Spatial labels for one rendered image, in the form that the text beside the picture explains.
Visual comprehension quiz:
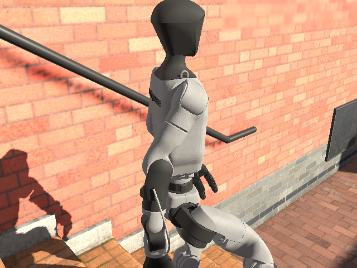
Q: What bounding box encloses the robot head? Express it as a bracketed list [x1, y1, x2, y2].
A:
[151, 0, 205, 80]

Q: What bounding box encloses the robot right forearm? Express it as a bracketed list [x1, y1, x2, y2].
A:
[140, 159, 173, 259]

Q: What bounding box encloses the robot left hand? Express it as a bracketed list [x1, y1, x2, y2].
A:
[192, 164, 218, 200]

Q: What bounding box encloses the left robot thigh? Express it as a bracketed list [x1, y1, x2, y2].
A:
[173, 227, 201, 268]

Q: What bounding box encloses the robot left upper arm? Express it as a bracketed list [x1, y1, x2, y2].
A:
[146, 67, 159, 137]

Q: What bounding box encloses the robot right upper arm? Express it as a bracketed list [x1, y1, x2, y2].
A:
[142, 79, 209, 176]

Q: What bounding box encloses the robot right hand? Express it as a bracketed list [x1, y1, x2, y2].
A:
[143, 254, 175, 268]

